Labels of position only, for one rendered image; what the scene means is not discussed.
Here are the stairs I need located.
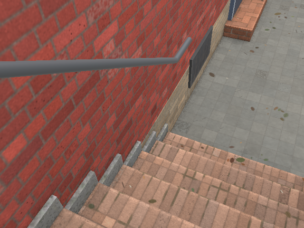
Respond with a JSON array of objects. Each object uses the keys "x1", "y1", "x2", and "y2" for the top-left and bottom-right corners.
[{"x1": 49, "y1": 131, "x2": 304, "y2": 228}]

